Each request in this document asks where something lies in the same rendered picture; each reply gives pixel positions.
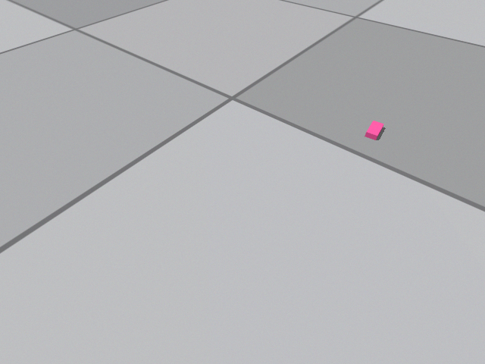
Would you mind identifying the small box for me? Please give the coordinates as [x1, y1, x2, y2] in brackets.
[365, 121, 384, 140]

